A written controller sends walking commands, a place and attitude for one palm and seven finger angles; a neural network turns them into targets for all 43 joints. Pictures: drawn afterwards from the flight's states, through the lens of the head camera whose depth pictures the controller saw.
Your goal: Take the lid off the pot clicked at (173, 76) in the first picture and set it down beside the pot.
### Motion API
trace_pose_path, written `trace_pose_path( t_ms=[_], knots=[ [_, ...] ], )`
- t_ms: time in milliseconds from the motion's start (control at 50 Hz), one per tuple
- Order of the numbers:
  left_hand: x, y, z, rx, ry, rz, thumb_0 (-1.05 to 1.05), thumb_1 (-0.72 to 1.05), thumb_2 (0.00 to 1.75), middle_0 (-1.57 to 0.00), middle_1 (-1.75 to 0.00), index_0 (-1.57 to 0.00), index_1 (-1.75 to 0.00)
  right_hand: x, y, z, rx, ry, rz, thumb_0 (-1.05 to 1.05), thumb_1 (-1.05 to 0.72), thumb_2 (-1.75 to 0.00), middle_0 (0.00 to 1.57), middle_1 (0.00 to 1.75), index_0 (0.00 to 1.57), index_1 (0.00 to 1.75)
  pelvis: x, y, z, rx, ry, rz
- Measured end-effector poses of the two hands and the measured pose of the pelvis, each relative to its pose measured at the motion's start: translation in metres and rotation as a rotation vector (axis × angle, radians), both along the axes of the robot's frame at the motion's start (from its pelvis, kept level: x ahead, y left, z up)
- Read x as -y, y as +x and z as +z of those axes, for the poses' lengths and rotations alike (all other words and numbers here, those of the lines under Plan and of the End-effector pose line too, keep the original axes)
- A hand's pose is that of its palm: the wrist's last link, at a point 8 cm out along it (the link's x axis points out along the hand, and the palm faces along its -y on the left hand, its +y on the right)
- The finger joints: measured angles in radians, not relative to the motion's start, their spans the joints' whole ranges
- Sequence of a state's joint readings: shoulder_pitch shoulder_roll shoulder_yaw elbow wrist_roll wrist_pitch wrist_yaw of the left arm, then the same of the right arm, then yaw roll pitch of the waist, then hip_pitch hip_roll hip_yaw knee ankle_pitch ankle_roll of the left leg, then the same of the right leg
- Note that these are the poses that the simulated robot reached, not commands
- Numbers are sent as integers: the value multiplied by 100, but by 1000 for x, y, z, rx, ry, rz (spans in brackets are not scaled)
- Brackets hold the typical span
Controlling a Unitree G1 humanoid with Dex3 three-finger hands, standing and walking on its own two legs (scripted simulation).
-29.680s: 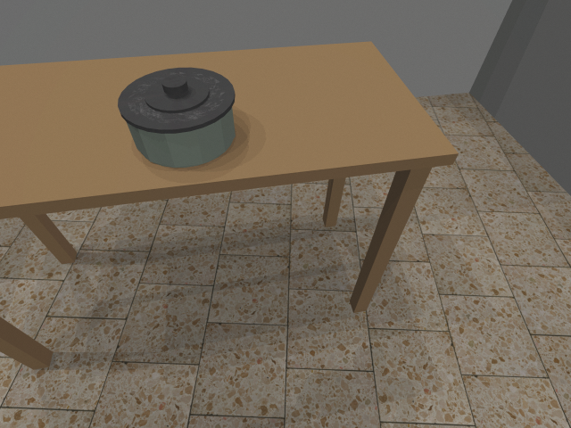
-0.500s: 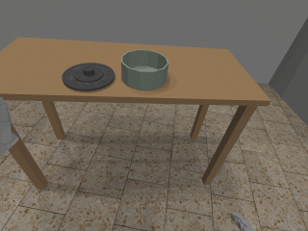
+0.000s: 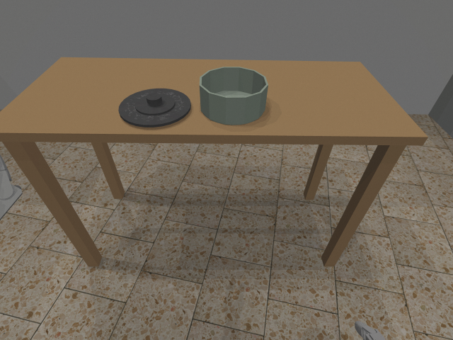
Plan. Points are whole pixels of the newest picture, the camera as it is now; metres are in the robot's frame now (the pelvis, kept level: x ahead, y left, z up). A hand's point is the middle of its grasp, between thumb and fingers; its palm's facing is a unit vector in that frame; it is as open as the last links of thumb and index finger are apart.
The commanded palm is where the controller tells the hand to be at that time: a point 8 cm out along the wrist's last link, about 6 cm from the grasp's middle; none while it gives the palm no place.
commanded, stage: stop stepping back and stand still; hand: left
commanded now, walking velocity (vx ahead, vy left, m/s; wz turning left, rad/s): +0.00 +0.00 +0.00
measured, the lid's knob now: (154, 98) +0.74 +0.26 +0.07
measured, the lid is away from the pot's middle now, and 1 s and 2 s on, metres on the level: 0.23 0.23 0.23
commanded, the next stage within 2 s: let the arm hang, fingers relaxed in 0.84 s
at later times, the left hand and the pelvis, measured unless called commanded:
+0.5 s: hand out of the picture +0.07 +0.19 -0.17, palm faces +0.05 -0.97 -0.24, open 7.1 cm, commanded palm none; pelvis +0.05 -0.02 +0.00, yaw +3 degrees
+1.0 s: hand out of the picture +0.14 +0.15 -0.17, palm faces +0.05 -0.98 -0.19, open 7.3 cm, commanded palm none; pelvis +0.08 -0.02 +0.01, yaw +1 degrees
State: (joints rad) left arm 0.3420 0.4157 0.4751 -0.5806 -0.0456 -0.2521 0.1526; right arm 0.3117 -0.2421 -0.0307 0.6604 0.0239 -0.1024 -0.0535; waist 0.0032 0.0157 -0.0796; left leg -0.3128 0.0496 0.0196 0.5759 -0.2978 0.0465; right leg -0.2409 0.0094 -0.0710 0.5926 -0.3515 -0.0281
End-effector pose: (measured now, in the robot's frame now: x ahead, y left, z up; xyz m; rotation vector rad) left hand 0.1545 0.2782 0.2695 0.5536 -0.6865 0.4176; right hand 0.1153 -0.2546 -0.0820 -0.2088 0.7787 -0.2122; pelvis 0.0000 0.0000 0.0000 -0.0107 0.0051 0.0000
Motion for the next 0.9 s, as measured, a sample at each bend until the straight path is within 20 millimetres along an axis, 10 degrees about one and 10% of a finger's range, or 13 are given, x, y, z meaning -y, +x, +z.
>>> trace_pose_path(
  t_ms=[120, 200, 260, 520, 900],
  knots=[
    [-7, 68, -211, -899, -371, 66, 0, 90, 90, -19, -30, -19, -30, 0, 4, -27, -86, 36, 56, 1, -91, -90, 20, 30, 20, 30, -2, -3, -4, -28, 23, 67],
    [48, 17, -351, -1428, -522, 33, 0, 91, 90, -19, -30, -19, -30, 8, -13, -44, -207, 40, 42, 1, -91, -90, 20, 30, 20, 30, 13, 2, -15, -15, 59, 45],
    [88, -51, -412, -1736, -656, 32, 0, 92, 90, -20, -30, -19, -30, 14, -32, -55, -328, 32, 0, 1, -91, -90, 20, 30, 20, 30, 13, 8, -19, 10, 16, 61],
    [43, -91, -405, -1927, -690, 315, -3, 95, 90, -21, -30, -20, -30, -15, -99, -50, -692, 114, -87, 1, -91, -90, 20, 30, 20, 30, 22, 50, 2, -30, 18, 48],
    [76, -21, -405, -1826, -714, 200, 0, 92, 90, -20, -30, -20, -30, -10, -23, -52, -544, 107, -100, 2, -93, -90, 20, 30, 20, 30, 21, 77, 6, 1, 3, 29]
  ],
)
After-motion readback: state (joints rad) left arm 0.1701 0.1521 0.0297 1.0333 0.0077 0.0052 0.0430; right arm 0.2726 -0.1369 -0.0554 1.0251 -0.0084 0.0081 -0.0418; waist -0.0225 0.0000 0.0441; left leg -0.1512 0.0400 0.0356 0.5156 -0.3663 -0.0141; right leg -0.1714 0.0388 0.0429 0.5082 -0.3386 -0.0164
